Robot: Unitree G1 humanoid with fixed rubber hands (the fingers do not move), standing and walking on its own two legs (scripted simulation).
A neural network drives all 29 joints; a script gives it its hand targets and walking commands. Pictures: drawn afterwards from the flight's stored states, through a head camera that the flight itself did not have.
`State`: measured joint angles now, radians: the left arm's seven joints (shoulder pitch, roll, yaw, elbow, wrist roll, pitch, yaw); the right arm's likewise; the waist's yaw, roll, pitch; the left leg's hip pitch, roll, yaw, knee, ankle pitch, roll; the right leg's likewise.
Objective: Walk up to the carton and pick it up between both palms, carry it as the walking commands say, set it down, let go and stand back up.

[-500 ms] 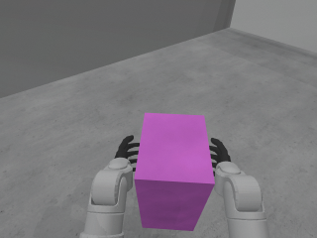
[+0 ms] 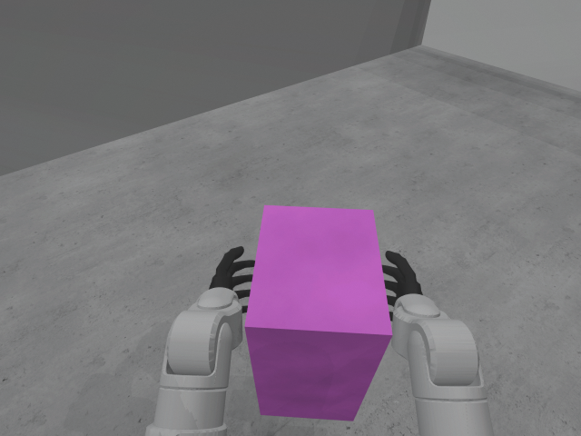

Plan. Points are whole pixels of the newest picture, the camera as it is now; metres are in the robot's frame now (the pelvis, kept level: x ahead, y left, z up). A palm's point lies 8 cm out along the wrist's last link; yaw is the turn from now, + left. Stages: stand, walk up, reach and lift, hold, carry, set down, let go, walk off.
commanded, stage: carry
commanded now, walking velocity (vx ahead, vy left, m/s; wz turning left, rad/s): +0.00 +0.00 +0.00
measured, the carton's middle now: (312, 321) +0.31 +0.00 +0.02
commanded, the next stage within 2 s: hold in 0.36 s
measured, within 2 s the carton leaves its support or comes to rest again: neither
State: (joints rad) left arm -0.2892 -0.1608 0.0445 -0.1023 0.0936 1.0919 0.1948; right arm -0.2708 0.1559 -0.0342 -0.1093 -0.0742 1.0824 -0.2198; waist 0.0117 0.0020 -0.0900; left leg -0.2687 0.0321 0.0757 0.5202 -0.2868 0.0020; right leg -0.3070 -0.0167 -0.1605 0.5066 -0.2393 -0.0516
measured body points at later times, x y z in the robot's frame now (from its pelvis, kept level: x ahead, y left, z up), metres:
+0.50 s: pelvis -0.01 +0.00 +0.01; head -0.02 -0.02 +0.46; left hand +0.29 +0.12 +0.03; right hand +0.29 -0.12 +0.03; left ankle -0.01 +0.12 -0.73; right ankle +0.02 -0.08 -0.74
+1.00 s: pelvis -0.05 +0.02 +0.00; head -0.13 +0.02 +0.44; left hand +0.27 +0.13 +0.06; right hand +0.27 -0.11 +0.07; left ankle -0.01 +0.13 -0.74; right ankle +0.02 -0.08 -0.74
